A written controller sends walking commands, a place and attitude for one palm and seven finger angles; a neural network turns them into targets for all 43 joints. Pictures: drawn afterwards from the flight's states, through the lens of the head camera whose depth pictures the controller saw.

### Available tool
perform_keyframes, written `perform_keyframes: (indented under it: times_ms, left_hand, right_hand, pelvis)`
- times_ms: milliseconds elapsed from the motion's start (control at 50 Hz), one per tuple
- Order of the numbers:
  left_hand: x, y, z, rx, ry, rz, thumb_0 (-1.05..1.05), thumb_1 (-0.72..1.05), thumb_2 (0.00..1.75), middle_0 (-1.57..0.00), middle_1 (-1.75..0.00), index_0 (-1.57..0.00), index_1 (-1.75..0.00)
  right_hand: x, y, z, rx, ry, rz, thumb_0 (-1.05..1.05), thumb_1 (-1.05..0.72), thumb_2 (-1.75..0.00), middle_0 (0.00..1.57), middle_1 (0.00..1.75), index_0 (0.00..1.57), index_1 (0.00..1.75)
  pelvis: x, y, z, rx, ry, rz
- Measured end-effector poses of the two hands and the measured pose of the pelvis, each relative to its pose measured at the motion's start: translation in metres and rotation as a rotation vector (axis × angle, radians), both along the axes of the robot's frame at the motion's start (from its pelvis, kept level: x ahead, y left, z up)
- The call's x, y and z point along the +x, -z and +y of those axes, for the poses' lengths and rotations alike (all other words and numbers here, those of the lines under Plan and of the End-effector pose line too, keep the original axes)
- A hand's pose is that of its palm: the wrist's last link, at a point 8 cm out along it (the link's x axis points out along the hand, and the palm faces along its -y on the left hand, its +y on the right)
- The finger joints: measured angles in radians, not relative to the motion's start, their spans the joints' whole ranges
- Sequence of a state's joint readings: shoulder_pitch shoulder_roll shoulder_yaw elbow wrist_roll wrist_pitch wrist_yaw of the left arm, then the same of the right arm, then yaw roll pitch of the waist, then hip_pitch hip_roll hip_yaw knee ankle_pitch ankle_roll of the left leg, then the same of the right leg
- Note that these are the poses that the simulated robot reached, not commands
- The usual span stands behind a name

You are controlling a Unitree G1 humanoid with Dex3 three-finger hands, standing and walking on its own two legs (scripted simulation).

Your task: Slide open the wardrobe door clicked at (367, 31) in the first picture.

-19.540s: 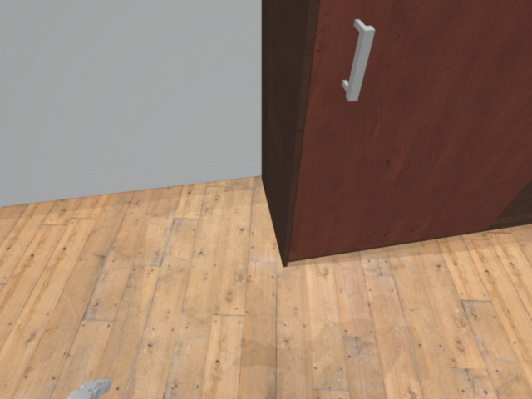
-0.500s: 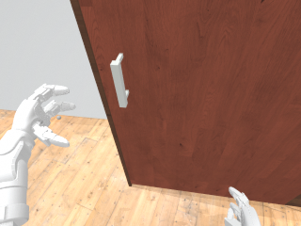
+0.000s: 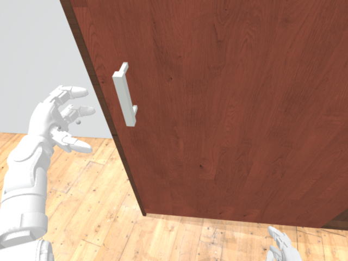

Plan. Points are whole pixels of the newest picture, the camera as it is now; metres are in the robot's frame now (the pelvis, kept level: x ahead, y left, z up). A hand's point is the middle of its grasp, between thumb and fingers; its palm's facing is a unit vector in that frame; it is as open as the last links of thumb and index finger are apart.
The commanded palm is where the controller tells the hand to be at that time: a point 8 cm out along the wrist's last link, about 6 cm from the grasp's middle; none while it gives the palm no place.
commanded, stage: move the hooked fingers beside the handle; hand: left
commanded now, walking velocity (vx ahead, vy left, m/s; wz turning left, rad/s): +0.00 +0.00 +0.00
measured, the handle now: (127, 95) +0.47 +0.14 +0.15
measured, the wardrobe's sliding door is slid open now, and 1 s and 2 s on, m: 0.00 0.00 0.00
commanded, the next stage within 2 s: none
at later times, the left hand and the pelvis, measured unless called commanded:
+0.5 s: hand (91, 112) +0.40 +0.21 +0.16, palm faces -0.03 -1.00 -0.03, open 14.0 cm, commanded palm +0.38 +0.26 +0.16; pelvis -0.01 +0.00 +0.00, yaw +0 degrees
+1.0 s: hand (83, 111) +0.39 +0.22 +0.17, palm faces -0.04 -1.00 -0.01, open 14.0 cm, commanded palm +0.37 +0.27 +0.16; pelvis -0.01 +0.01 +0.00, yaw -1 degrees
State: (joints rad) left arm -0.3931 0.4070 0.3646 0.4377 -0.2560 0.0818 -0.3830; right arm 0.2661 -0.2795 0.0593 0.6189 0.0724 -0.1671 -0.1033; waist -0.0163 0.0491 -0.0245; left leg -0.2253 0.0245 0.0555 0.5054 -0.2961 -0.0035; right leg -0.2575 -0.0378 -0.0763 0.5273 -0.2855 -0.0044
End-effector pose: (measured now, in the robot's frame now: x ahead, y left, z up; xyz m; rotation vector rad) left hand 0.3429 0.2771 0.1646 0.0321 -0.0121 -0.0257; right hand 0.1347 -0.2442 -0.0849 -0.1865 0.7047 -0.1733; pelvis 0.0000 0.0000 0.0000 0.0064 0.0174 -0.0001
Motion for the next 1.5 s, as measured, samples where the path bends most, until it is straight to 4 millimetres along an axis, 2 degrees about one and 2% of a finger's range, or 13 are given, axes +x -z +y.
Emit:
perform_keyframes:
  times_ms: [120, 340, 460, 600, 680, 780, 880, 980, 1100, 1180, 1340, 1420, 1500]
  left_hand:
    - [0.001, 0.006, 0.004, 0.006, -0.017, 0.028, -0.02, -0.50, 0.30, -0.30, -1.20, -0.30, -1.20]
    - [0.025, -0.002, -0.016, -0.021, 0.029, 0.006, -0.02, -0.50, 0.30, -0.31, -1.20, -0.30, -1.20]
    - [0.038, 0.009, -0.013, -0.005, 0.004, 0.057, -0.02, -0.50, 0.30, -0.31, -1.20, -0.30, -1.20]
    - [0.048, -0.002, -0.015, -0.021, 0.020, -0.009, -0.02, -0.50, 0.30, -0.30, -1.20, -0.30, -1.20]
    - [0.057, 0.002, -0.016, -0.020, 0.030, 0.022, -0.02, -0.50, 0.30, -0.30, -1.20, -0.30, -1.20]
    - [0.056, 0.011, -0.015, -0.022, 0.029, 0.029, -0.02, -0.50, 0.30, -0.30, -1.20, -0.30, -1.20]
    - [0.044, 0.009, -0.008, -0.023, 0.015, -0.024, -0.02, -0.50, 0.30, -0.30, -1.20, -0.30, -1.20]
    - [0.033, -0.001, -0.002, -0.020, 0.017, -0.044, -0.02, -0.50, 0.30, -0.30, -1.20, -0.30, -1.20]
    - [0.031, 0.011, -0.004, -0.026, 0.022, 0.045, -0.02, -0.50, 0.30, -0.30, -1.20, -0.30, -1.20]
    - [0.035, 0.014, -0.011, -0.026, 0.025, 0.034, -0.02, -0.50, 0.30, -0.30, -1.20, -0.30, -1.20]
    - [0.048, -0.007, -0.021, -0.027, 0.034, -0.036, -0.02, -0.50, 0.30, -0.30, -1.20, -0.30, -1.20]
    - [0.053, 0.006, -0.018, -0.033, 0.025, 0.044, -0.01, -0.50, 0.30, -0.30, -1.20, -0.30, -1.20]
    - [0.049, 0.018, -0.016, -0.010, 0.017, 0.058, -0.01, -0.50, 0.30, -0.30, -1.20, -0.30, -1.20]
  right_hand:
    - [-0.004, 0.003, -0.005, -0.014, 0.002, 0.032, 0.01, -0.90, -0.90, 0.20, 0.30, 0.20, 0.29]
    - [-0.016, 0.006, -0.005, -0.019, 0.018, 0.063, 0.01, -0.90, -0.90, 0.20, 0.30, 0.20, 0.29]
    - [-0.034, 0.011, -0.008, -0.015, 0.044, 0.106, 0.01, -0.90, -0.90, 0.20, 0.30, 0.21, 0.29]
    - [-0.060, 0.017, -0.011, -0.031, 0.068, 0.190, 0.01, -0.90, -0.90, 0.20, 0.30, 0.21, 0.29]
    - [-0.072, 0.019, -0.013, -0.033, 0.085, 0.220, 0.01, -0.90, -0.90, 0.20, 0.30, 0.21, 0.29]
    - [-0.079, 0.020, -0.013, -0.025, 0.109, 0.231, 0.01, -0.90, -0.90, 0.20, 0.30, 0.20, 0.29]
    - [-0.076, 0.016, -0.010, -0.023, 0.111, 0.216, 0.01, -0.91, -0.90, 0.20, 0.30, 0.20, 0.29]
    - [-0.059, 0.013, -0.004, -0.019, 0.083, 0.173, 0.01, -0.91, -0.90, 0.20, 0.30, 0.20, 0.29]
    - [-0.036, 0.010, 0.004, -0.018, 0.035, 0.123, 0.01, -0.91, -0.90, 0.20, 0.30, 0.20, 0.29]
    - [-0.028, 0.007, 0.008, -0.023, 0.014, 0.103, 0.01, -0.90, -0.90, 0.20, 0.30, 0.21, 0.29]
    - [-0.035, 0.009, 0.010, -0.009, 0.026, 0.112, 0.01, -0.90, -0.90, 0.20, 0.30, 0.21, 0.29]
    - [-0.045, 0.014, 0.006, 0.000, 0.046, 0.150, 0.01, -0.90, -0.90, 0.20, 0.30, 0.21, 0.30]
    - [-0.057, 0.017, 0.000, -0.003, 0.064, 0.188, 0.01, -0.90, -0.90, 0.20, 0.30, 0.21, 0.29]
  pelvis:
    - [-0.002, 0.001, -0.001, -0.003, -0.008, 0.001]
    - [-0.006, 0.001, 0.000, -0.003, -0.011, 0.011]
    - [-0.009, 0.002, 0.001, -0.003, -0.001, 0.024]
    - [-0.009, 0.002, 0.002, -0.006, -0.001, 0.030]
    - [-0.010, 0.003, 0.004, -0.007, 0.002, 0.043]
    - [-0.008, 0.002, 0.007, -0.005, 0.019, 0.052]
    - [-0.005, 0.002, 0.009, -0.007, 0.023, 0.040]
    - [-0.006, 0.001, 0.011, -0.010, 0.014, 0.025]
    - [-0.012, 0.002, 0.013, -0.011, -0.004, 0.027]
    - [-0.014, 0.002, 0.013, -0.011, -0.008, 0.031]
    - [-0.010, 0.002, 0.012, -0.010, 0.001, 0.030]
    - [-0.010, 0.002, 0.011, -0.008, 0.005, 0.039]
    - [-0.009, 0.002, 0.011, -0.007, 0.013, 0.045]
